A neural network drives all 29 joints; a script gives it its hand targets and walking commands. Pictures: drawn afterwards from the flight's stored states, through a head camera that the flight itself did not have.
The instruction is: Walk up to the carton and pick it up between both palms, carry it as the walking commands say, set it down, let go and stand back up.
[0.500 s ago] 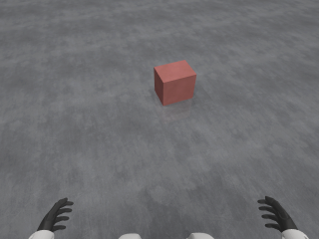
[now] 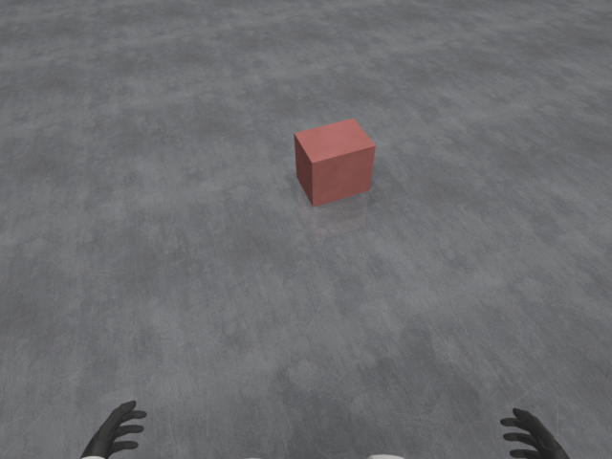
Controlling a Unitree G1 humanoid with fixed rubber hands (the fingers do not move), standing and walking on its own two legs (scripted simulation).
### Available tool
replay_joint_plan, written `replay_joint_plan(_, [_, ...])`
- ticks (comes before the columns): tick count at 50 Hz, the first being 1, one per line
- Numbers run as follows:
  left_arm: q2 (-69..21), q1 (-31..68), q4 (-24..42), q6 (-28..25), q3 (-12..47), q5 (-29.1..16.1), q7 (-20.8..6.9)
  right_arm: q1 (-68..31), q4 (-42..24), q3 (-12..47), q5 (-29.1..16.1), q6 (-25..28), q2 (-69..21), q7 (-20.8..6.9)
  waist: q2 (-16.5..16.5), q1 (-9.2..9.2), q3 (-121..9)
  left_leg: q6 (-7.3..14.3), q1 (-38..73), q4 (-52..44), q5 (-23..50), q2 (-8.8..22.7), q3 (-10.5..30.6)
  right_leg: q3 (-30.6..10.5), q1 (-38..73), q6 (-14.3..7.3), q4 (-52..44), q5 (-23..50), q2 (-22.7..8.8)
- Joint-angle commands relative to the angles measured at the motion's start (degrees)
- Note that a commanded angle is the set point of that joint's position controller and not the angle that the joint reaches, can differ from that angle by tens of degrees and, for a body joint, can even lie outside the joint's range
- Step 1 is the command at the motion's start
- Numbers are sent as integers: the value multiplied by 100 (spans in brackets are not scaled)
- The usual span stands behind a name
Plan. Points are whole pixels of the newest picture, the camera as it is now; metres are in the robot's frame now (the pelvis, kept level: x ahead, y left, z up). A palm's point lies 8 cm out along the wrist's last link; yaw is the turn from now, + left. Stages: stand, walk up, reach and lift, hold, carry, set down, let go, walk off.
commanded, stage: stand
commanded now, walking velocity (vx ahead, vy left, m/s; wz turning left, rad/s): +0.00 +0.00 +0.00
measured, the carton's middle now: (333, 162) +1.35 -0.07 -0.62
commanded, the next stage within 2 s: walk up in 1.24 s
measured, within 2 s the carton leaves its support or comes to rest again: neither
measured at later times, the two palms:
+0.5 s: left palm (93, 455) +0.14 +0.30 -0.08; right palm out of the picture +0.11 -0.30 -0.09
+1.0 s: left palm out of the picture +0.12 +0.31 -0.08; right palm out of the picture +0.12 -0.29 -0.08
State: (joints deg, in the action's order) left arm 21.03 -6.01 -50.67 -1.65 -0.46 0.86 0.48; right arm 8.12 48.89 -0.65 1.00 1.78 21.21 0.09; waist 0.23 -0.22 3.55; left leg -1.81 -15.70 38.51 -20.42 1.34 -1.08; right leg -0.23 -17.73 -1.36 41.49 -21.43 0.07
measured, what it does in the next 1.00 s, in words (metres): stands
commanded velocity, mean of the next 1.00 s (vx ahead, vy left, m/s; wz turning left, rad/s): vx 0.00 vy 0.00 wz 0.00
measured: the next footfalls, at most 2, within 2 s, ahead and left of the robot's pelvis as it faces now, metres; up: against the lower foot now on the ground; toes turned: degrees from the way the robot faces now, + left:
right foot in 2.00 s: +0.30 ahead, -0.11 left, +0.00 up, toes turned -8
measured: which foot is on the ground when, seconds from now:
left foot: down 0.00-1.00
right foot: down 0.00-1.00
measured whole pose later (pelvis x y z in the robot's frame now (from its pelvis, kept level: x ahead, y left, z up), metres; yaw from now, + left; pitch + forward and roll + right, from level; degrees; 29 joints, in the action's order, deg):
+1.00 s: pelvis +0.02 +0.01 +0.03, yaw -1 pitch -3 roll +0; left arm 20.3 -4.0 -61.3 -1.7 -1.2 0.3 0.1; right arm 5.0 60.1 -0.2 0.5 1.6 20.8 0.4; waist -0.8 -0.5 2.7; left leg -1.7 -5.3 20.1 -12.2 2.4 -1.5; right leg -0.4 -6.3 -0.9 20.5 -11.6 1.1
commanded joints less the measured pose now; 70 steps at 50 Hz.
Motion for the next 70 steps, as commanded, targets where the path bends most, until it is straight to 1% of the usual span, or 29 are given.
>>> replay_joint_plan(1, [1101,273,190,-37,-140,-79,63,-197,-173,-168,-17,11,958,73,127,4,-70,495,2,-812,648,285,396,-1003,-63,-277,-1496,921,-687])
replay_joint_plan(4, [1205,568,113,-51,-181,11,35,-247,-39,-99,-74,10,835,46,428,77,-397,396,331,-932,756,355,341,-1045,17,-241,-1730,764,-717])
replay_joint_plan(7, [1004,472,-49,-74,-171,-33,18,-136,43,-85,-6,99,892,20,80,181,-510,507,555,-1209,1004,445,499,-904,328,-239,-1635,1354,-687])
replay_joint_plan(9, [860,418,-166,-74,-184,-69,9,-199,220,-200,-2,81,1089,17,206,-65,-480,446,329,-1399,1127,443,516,-725,739,-258,-1666,1664,-646])
replay_joint_plan(10, [932,528,-180,-66,-238,-92,-17,-301,186,-167,-25,63,1044,17,-184,-13,-642,381,641,-1384,1614,491,427,-705,714,-171,-1684,1823,-581])
replay_joint_plan(13, [897,410,-342,-117,-197,-63,26,-472,219,-108,-105,91,909,87,23,-28,-456,415,576,-1425,1342,555,505,-782,808,-191,-1969,2067,-688])
replay_joint_plan(14, [1071,521,-403,-114,-291,-5,-19,-201,304,-92,-66,64,863,63,163,156,-562,368,812,-1547,1411,476,358,-777,651,-143,-1934,1788,-688])
replay_joint_plan(17, [1000,413,-548,-28,-291,-30,-16,-325,452,-161,21,96,1002,12,-366,-66,-679,368,721,-1755,1539,512,520,-645,1097,-167,-2024,1708,-585])
replay_joint_plan(21, [897,707,-535,-67,-223,14,10,-432,502,-122,-51,83,885,88,62,138,-326,320,699,-1761,1725,568,462,-463,911,-141,-2080,2334,-662])
replay_joint_plan(22, [875,626,-519,-83,-212,14,-30,-390,499,-121,-68,76,929,95,342,-39,-466,294,817,-1808,1789,592,391,-504,1022,-136,-2035,2356,-629])
replay_joint_plan(25, [946,506,-580,-77,-276,-32,-12,-273,693,-136,2,1,1089,91,-444,51,-865,304,1116,-1720,2351,548,301,-556,1252,-69,-2048,2780,-642])
replay_joint_plan(27, [1131,680,-653,-31,-257,11,33,-541,652,-103,-56,43,831,83,348,109,-286,267,844,-1891,2061,623,466,-441,1067,-80,-2139,2664,-607])
replay_joint_plan(29, [1027,642,-561,11,-237,-47,7,-504,793,-162,-134,18,1098,120,-143,53,-432,250,972,-1941,1721,562,366,-653,915,-124,-2142,2276,-642])
replay_joint_plan(31, [981,623,-529,-27,-284,-47,-13,-642,695,-115,-81,-7,901,57,181,23,-613,318,1067,-1966,1594,605,453,-502,863,-83,-2239,1772,-527])
replay_joint_plan(33, [898,551,-624,-42,-206,-27,-46,-389,774,-112,-8,88,1044,11,64,141,-440,257,1104,-2014,1372,558,404,-660,774,-51,-2428,1906,-655])
replay_joint_plan(34, [955,753,-623,-44,-265,-68,-30,-570,879,-155,-9,29,1056,69,-238,2,-318,256,955,-2010,1557,586,362,-736,784,-84,-2386,1685,-659])
replay_joint_plan(36, [1033,579,-641,-75,-246,-69,-29,-661,811,-89,-90,9,902,47,-240,8,-584,319,1010,-2046,1651,705,354,-694,1036,-44,-2395,1972,-651])
replay_joint_plan(37, [1174,409,-717,-58,-308,-70,-5,-677,789,-121,-76,37,1012,59,288,-24,-482,383,956,-2146,1753,673,509,-640,1118,-53,-2433,2202,-638])
replay_joint_plan(41, [1088,468,-779,-93,-286,-74,-12,-802,782,-147,-104,36,956,58,-434,28,-618,300,1208,-2118,2074,689,310,-654,1080,-63,-2320,2605,-683])
replay_joint_plan(43, [1141,273,-873,-90,-283,-84,-9,-516,788,-93,-107,65,911,48,128,-45,-545,323,1061,-2070,2228,682,466,-578,1314,-93,-2346,2708,-667])
replay_joint_plan(44, [967,552,-718,-77,-275,-32,-15,-658,765,-115,-44,93,1120,42,-160,-63,-475,311,1040,-2052,2188,666,397,-590,1179,-80,-2365,2565,-724])
replay_joint_plan(46, [916,596,-753,-77,-253,-25,-22,-473,842,-125,-34,83,902,73,-49,75,-573,284,1209,-2118,2083,659,384,-563,1052,-50,-2398,2332,-623])
replay_joint_plan(47, [941,400,-782,-74,-282,-112,6,-659,797,-159,37,48,1198,34,-280,-101,-612,333,1108,-2050,1999,665,375,-600,1185,-74,-2493,2372,-676])
replay_joint_plan(51, [1010,504,-843,4,-300,-54,44,-504,896,-104,-14,-14,1075,61,377,-54,-400,324,1074,-2200,1848,616,407,-552,1114,-22,-2443,2286,-626])
replay_joint_plan(52, [1080,467,-853,-42,-276,-62,1,-493,846,-179,5,29,1182,51,-261,91,-396,311,1164,-2224,1783,597,481,-592,1084,-34,-2492,2160,-652])
replay_joint_plan(58, [1059,343,-842,-14,-275,-106,-4,-657,763,-196,-31,18,1074,34,397,-14,-604,348,1224,-2182,1505,635,563,-456,1059,16,-2564,2040,-610])
replay_joint_plan(60, [1122,627,-835,-71,-263,-20,18,-676,801,-113,-71,14,1027,54,-497,48,-232,303,878,-2202,1558,611,402,-707,1132,-9,-2569,2056,-721])
replay_joint_plan(63, [1056,350,-850,-25,-307,-43,-25,-450,800,-119,-44,35,973,-13,160,92,-594,356,925,-2268,1549,653,498,-599,1291,-104,-2369,2267,-713])
replay_joint_plan(70, [1208,395,-857,-38,-358,-1,-7,-666,844,-224,1,-4,1199,107,-314,-33,-297,290,836,-2262,1477,613,475,-553,1223,-34,-2582,1736,-605])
